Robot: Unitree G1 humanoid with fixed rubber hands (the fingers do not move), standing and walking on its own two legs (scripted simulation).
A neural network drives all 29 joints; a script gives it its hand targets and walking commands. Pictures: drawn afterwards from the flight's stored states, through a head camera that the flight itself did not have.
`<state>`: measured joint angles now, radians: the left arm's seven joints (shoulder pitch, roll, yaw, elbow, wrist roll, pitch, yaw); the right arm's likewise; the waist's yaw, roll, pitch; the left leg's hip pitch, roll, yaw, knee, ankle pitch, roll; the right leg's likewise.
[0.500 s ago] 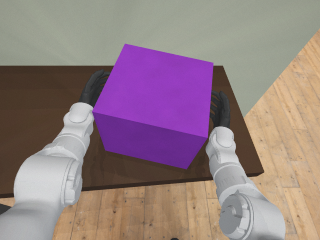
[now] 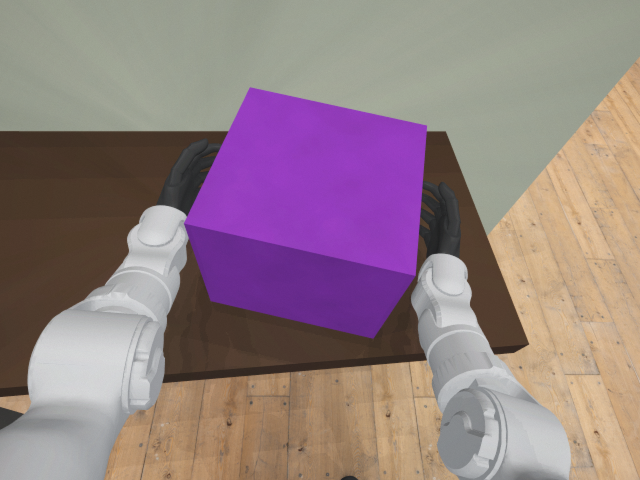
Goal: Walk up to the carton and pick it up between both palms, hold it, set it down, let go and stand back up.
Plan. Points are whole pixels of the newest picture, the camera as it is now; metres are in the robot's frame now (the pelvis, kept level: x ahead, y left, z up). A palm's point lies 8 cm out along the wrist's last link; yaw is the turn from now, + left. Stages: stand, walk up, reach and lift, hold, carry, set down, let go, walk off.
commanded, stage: reach and lift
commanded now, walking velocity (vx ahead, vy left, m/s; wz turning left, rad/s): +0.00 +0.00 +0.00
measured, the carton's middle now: (313, 217) +0.47 -0.03 +0.01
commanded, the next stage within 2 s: none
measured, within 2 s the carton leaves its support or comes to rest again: leaves its support in 1.42 s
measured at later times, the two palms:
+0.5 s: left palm (176, 204) +0.47 +0.15 +0.05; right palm (440, 253) +0.39 -0.18 +0.04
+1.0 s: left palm (174, 213) +0.45 +0.15 +0.06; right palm (438, 260) +0.39 -0.18 +0.03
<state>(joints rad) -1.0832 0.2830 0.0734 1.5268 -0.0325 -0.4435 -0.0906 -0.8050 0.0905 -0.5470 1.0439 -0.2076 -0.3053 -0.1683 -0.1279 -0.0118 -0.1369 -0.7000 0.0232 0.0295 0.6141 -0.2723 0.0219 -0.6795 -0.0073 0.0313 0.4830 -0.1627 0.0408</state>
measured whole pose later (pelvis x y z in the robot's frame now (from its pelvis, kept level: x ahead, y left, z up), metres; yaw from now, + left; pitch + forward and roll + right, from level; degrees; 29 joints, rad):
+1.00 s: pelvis +0.00 -0.01 +0.00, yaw +0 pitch +21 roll -2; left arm -0.98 0.27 0.07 1.53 -0.03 -0.58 -0.06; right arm -0.75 0.10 -0.43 1.15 -0.10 -0.55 -0.23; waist -0.10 0.04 -0.17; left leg -0.70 0.03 0.03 0.59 -0.26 0.01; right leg -0.69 0.00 0.03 0.48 -0.16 0.04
